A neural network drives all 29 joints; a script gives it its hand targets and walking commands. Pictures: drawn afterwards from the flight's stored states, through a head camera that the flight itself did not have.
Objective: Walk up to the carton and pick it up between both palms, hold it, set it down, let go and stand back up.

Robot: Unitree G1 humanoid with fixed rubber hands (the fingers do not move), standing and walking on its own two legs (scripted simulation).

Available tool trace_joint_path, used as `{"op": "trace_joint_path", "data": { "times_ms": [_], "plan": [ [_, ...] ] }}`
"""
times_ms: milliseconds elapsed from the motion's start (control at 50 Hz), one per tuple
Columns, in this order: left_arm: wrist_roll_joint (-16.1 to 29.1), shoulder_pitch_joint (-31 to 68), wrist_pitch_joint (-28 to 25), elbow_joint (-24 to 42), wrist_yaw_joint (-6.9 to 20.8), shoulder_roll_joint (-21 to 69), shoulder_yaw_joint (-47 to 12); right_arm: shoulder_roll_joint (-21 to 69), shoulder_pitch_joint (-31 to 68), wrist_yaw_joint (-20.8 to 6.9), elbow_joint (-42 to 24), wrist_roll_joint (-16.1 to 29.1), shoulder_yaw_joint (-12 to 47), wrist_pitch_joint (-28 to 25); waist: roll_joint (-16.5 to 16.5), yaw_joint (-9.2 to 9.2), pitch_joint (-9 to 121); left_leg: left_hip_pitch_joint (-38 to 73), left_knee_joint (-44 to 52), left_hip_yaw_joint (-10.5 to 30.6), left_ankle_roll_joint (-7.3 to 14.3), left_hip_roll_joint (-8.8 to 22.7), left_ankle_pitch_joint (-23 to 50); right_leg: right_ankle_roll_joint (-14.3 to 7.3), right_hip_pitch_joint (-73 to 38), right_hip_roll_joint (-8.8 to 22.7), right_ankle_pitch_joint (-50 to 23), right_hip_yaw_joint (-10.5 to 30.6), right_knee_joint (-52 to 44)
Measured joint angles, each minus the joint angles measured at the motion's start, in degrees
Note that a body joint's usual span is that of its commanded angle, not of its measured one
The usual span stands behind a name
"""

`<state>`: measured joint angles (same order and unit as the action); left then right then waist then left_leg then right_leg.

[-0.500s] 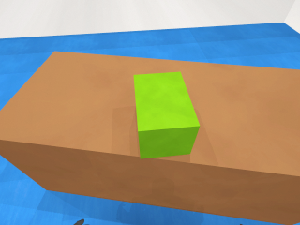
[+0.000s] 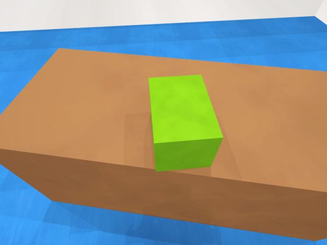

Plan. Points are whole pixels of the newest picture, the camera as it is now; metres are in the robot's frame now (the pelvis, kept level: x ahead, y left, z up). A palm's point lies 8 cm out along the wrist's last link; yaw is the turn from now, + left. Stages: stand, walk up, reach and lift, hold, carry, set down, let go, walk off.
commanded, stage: stand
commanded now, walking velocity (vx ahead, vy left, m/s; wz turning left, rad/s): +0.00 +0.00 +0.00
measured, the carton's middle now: (179, 121) +0.48 -0.03 -0.05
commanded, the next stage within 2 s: none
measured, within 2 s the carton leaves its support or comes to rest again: neither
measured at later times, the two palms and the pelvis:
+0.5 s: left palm out of the picture +0.00 +0.24 -0.15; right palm out of the picture +0.01 -0.22 -0.14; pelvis +0.01 +0.01 +0.00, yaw +0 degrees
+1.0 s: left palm out of the picture -0.02 +0.23 -0.15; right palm out of the picture -0.01 -0.20 -0.14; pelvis +0.01 +0.02 +0.00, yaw +1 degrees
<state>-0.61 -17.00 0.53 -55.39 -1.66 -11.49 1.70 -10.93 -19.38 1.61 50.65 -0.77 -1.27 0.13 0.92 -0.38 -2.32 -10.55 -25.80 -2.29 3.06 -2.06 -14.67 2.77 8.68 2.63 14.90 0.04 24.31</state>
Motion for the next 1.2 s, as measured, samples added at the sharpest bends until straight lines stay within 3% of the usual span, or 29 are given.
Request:
{"op": "trace_joint_path", "data": {
  "times_ms": [620, 840, 1200],
  "plan": [
    [0.2, 0.1, 0.3, -8.5, -0.8, 1.6, -1.5, 2.0, 0.6, 0.5, 10.4, 0.3, 1.2, -0.3, 0.3, -0.25, -0.8, 3.1, 2.1, 0.1, 1.0, -1.6, 0.1, 1.2, -2.9, 1.6, 0.5, 0.1, -1.2],
    [0.2, -0.5, 0.4, -10.1, -1.0, 2.7, -2.1, 2.3, 0.9, 0.7, 12.2, 0.4, 1.5, -0.7, 0.6, 0.23, -0.9, 3.4, 2.1, 0.2, 1.4, -2.2, 0.1, 1.6, -3.1, 2.2, 0.9, 0.0, -0.8],
    [0.1, -1.4, 0.2, -11.8, -1.2, 4.2, -2.8, 2.9, 1.3, 0.7, 14.0, 0.5, 1.2, -0.3, 0.1, -0.54, -1.0, 2.5, 1.4, 0.2, 1.8, -2.4, 0.3, 2.1, -2.6, 2.4, 0.1, 0.0, -1.0]
  ]
}}
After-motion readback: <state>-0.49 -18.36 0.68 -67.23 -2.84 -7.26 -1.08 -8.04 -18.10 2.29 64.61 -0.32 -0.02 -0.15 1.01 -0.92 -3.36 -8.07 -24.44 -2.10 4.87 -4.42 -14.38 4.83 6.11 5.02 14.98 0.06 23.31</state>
